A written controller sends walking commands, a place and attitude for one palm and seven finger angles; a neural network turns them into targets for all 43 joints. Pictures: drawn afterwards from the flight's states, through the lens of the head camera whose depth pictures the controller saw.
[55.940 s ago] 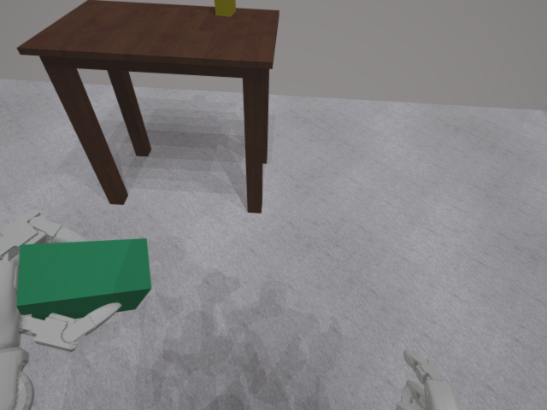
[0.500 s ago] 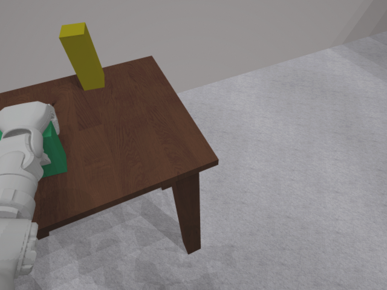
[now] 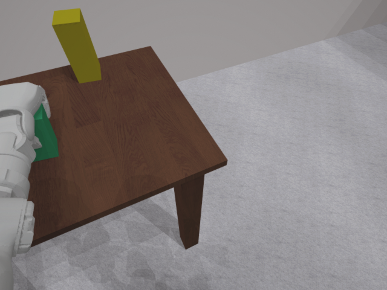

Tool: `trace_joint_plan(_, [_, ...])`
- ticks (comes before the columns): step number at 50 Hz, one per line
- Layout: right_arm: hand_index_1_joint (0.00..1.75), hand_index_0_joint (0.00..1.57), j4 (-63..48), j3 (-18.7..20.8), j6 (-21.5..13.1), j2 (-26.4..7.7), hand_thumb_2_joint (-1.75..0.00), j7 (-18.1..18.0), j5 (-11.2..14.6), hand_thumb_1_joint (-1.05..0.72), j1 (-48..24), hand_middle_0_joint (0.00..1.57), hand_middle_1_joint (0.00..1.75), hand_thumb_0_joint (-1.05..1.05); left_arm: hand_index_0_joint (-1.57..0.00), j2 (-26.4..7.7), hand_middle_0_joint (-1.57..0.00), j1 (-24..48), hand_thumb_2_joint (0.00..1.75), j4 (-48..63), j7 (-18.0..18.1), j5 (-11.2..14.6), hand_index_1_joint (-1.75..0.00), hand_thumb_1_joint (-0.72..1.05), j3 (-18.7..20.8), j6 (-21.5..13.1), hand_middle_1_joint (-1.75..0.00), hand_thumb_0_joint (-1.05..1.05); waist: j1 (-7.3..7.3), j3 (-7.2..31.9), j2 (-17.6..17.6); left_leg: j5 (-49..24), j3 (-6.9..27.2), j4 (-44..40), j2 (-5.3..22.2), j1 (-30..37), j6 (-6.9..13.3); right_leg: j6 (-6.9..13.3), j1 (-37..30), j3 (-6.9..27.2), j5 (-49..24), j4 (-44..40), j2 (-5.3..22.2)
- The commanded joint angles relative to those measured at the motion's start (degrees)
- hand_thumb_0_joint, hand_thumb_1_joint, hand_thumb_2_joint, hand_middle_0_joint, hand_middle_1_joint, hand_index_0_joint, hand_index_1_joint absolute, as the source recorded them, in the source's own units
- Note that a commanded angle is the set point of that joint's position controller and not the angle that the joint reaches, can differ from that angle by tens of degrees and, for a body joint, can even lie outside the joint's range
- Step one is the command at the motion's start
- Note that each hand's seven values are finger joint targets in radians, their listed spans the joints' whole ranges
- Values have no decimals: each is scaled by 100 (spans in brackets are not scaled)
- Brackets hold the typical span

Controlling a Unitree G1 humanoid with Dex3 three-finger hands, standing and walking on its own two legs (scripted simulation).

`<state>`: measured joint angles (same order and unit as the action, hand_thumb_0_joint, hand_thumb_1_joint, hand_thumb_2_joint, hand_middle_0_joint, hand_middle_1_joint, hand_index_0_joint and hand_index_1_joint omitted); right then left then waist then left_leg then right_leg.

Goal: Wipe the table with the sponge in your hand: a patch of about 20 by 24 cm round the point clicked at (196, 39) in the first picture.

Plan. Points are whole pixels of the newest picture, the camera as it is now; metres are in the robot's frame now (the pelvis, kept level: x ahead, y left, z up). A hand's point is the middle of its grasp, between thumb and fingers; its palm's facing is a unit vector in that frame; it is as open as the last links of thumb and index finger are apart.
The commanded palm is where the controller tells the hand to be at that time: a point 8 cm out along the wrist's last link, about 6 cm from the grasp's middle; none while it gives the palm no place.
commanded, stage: slide across to the middle lane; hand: left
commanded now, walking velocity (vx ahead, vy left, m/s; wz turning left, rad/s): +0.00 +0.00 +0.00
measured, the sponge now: (27, 141) +0.41 +0.37 +0.07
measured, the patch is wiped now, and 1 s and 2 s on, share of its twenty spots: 0.95 0.95 0.95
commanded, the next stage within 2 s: wipe back along the middle lane in 0.70 s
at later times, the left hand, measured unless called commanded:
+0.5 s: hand (51, 108) +0.47 +0.31 +0.11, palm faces -0.09 +0.05 -1.00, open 9.6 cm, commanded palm +0.45 +0.30 +0.16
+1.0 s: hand (73, 106) +0.47 +0.27 +0.11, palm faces -0.09 +0.03 -1.00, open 9.6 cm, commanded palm +0.44 +0.27 +0.16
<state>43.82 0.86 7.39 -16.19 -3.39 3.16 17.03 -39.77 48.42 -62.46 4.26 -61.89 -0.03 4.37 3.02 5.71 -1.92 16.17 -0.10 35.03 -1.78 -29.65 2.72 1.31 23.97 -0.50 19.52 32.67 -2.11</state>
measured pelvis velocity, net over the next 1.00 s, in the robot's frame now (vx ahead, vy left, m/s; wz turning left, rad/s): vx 0.02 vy -0.02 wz -0.02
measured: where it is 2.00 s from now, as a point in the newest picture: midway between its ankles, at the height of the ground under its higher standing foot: outside the picture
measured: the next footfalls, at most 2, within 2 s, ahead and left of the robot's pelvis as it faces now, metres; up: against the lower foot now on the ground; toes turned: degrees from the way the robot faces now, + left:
none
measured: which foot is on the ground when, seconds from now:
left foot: down 0.00-1.00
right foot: down 0.00-1.00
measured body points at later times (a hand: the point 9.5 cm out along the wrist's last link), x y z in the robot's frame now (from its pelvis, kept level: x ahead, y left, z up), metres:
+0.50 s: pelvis +0.00 +0.01 +0.00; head +0.06 +0.01 +0.45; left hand +0.47 +0.31 +0.17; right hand +0.04 -0.26 -0.13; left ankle +0.01 +0.09 -0.73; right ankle -0.04 -0.11 -0.73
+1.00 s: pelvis +0.02 -0.02 +0.01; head +0.06 -0.03 +0.46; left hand +0.47 +0.26 +0.17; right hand +0.07 -0.30 -0.13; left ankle +0.01 +0.09 -0.73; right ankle -0.04 -0.11 -0.73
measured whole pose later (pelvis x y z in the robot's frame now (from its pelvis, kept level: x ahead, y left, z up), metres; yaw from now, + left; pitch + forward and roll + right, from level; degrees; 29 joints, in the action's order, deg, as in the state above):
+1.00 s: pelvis +0.02 -0.02 +0.01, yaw -1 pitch +10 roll +0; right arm 44.2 1.4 8.5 -16.8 -2.2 2.9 16.0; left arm -31.9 47.8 -58.6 5.0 -59.3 -3.8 12.3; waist 3.6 5.7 -2.9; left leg 16.0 -0.7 30.2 -0.9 -23.8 1.6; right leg 2.4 18.8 0.5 19.0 28.3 -2.9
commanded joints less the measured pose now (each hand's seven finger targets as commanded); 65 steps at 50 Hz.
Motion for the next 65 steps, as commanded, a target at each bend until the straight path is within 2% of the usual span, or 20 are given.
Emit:
trace_joint_plan(1, [30, 20, -385, 287, -99, -1047, -90, -120, -12, -90, 386, 20, 30, 0, -120, -1680, -120, 2084, 130, 372, 134, -152, -160, 10, 218, 125, -160, 0, 160, 1317, 104, -1615, 137, -238, 42, 1168, -13, 175, -64, 79, -1683, -328, -118])
trace_joint_plan(3, [30, 20, -399, 281, -99, -1054, -90, -140, -32, -90, 431, 20, 30, 0, -120, -1894, -120, 2347, 130, 462, 97, -178, -160, 10, 328, 83, -160, 0, 143, 1503, -30, -1659, 151, -250, 60, 1201, -19, 194, -85, 99, -1693, -324, -114])
trace_joint_plan(6, [30, 20, -461, 298, -123, -979, -90, -116, -32, -90, 495, 20, 30, 0, -120, -1430, -120, 2372, 130, 595, 78, -146, -160, 10, -15, 18, -160, 0, 182, 1662, -249, -1892, 181, -165, 91, 1508, -41, 188, 54, 58, -1659, -277, -136])
trace_joint_plan(11, [30, 20, -429, 328, -136, -955, -90, -106, -31, -90, 523, 20, 30, 0, -120, -1316, -120, 2636, 130, 903, 71, 48, -160, 10, -13, -46, -160, 0, 203, 1802, -292, -2056, 279, -180, 145, 1779, -78, 187, 113, 33, -1575, -309, -145])
trace_joint_plan(16, [30, 20, -313, 337, -220, -891, -90, -60, -36, -90, 490, 20, 30, 0, -120, -683, -120, 3137, 130, 1213, 147, 234, -160, 10, -440, 21, -160, 0, 275, 1787, -559, -2227, 454, -263, 189, 2228, -178, 206, 410, -51, -1319, -355, -168])
trace_joint_plan(18, [30, 20, -251, 330, -213, -933, -90, -61, -46, -90, 457, 20, 30, 0, -120, -1039, -120, 3207, 130, 1186, 183, 238, -160, 10, -108, 110, -160, 0, 176, 1915, -567, -2386, 502, -340, 213, 2265, -236, 248, 285, -52, -1390, -387, -168])
trace_joint_plan(19, [30, 20, -248, 319, -218, -899, -90, -43, -39, -90, 437, 20, 30, 0, -120, -812, -120, 3389, 130, 1178, 196, 205, -160, 10, -357, 160, -160, 0, 255, 1878, -601, -2379, 466, -303, 179, 2268, -226, 221, 313, -53, -1380, -377, -168])
trace_joint_plan(21, [30, 20, -212, 302, -204, -900, -90, -22, -59, -90, 409, 20, 30, 0, -120, -968, -120, 3308, 130, 1016, 269, 89, -160, 10, -203, 288, -160, 0, 203, 1831, -469, -2290, 429, -349, 176, 2108, -222, 230, 158, -58, -1394, -396, -166])
trace_joint_plan(25, [30, 20, -216, 290, -190, -859, -90, 6, -72, -90, 320, 20, 30, 0, -120, -723, -120, 3311, 130, 859, 370, 95, -160, 10, -303, 472, -160, 0, 189, 1971, -400, -2449, 374, -357, 172, 2104, -228, 212, -7, -46, -1566, -383, -156])
trace_joint_plan(33, [30, 20, -293, 228, -100, -875, -90, 41, -71, -90, 124, 20, 30, 0, -120, -1129, -120, 3139, 130, 742, 464, 23, -160, 10, 75, 825, -160, 0, 82, 2159, -33, -2527, 113, -431, 107, 1672, -81, 163, -912, 91, -2490, -421, -78])
trace_joint_plan(35, [30, 20, -306, 229, -90, -857, -90, 40, -42, -90, 89, 20, 30, 0, -120, -774, -120, 3074, 130, 652, 425, 38, -160, 10, -231, 907, -160, 0, 192, 1902, -2, -2366, 72, -437, 88, 1669, -48, 127, -804, 84, -2406, -457, -78])
trace_joint_plan(38, [30, 20, -317, 232, -107, -857, -90, 22, -43, -90, 53, 20, 30, 0, -120, -777, -120, 3389, 130, 852, 331, 76, -160, 10, -276, 914, -160, 0, 241, 1941, -104, -2414, 62, -463, 81, 1759, -22, 132, -848, 135, -2541, -513, -59])
trace_joint_plan(42, [30, 20, -350, 232, -87, -848, -90, 17, -30, -90, 54, 20, 30, 0, -120, -627, -120, 2925, 130, 808, 213, 46, -160, 10, -382, 890, -160, 0, 214, 1876, -67, -2371, -25, -439, 30, 1674, 4, 113, -993, 161, -2738, -507, -38])
trace_joint_plan(43, [30, 20, -351, 249, -90, -843, -90, 24, -50, -90, 49, 20, 30, 0, -120, -725, -120, 2847, 130, 948, 185, 51, -160, 10, -231, 836, -160, 0, 110, 2035, -202, -2615, -17, -432, 51, 1791, -2, 145, -1081, 187, -2922, -496, -33])
trace_joint_plan(50, [30, 20, -526, 269, -2, -887, -90, 58, 1, -90, -249, 20, 30, 0, -120, -594, -120, 1580, 130, 1359, 140, 316, -160, 10, -63, 882, -160, 0, -99, 1874, 237, -2713, -200, -426, -26, 1586, 40, 67, -1639, 221, -3767, -467, 23])
trace_joint_plan(55, [30, 20, -589, 255, 41, -878, -90, 62, 40, -90, -506, 20, 30, 0, -120, -370, -120, 1240, 130, 1660, 110, 273, -160, 10, -239, 1098, -160, 0, -138, 1608, 206, -2615, -216, -514, -47, 1611, 53, 93, -1590, 225, -3641, -503, 27])
trace_joint_plan(58, [30, 20, -687, 263, 55, -865, -90, 66, 45, -90, -692, 20, 30, 0, -120, -294, -120, 946, 130, 2118, 58, 327, -160, 10, -218, 1193, -160, 0, -259, 1832, 58, -2908, -199, -522, -38, 1789, 36, 133, -1726, 256, -3798, -490, 37])
trace_joint_plan(59, [30, 20, -725, 240, 54, -839, -90, 59, 70, -90, -745, 20, 30, 0, -120, -46, -120, 794, 130, 2126, 32, 365, -160, 10, -431, 1244, -160, 0, -200, 1671, 118, -2911, -205, -502, -45, 1824, 49, 113, -1630, 224, -3748, -478, 28])
trace_joint_plan(63, [30, 20, -787, 218, 71, -865, -90, 36, 73, -90, -960, 20, 30, 0, -120, -107, -120, 516, 130, 2352, -6, 453, -160, 10, -288, 1405, -160, 0, -303, 1522, 287, -2657, -183, -589, -49, 1766, 15, 144, -1640, 212, -3531, -518, 34])
trace_joint_plan(65, [30, 20, -786, 173, 75, -841, -90, 4, 90, -90, -1025, 20, 30, 0, -120, 88, -120, 558, 130, 2236, -12, 401, -160, 10, -489, 1486, -160, 0, -227, 1231, 413, -2423, -172, -616, -47, 1693, 13, 128, -1436, 160, -3274, -511, 41])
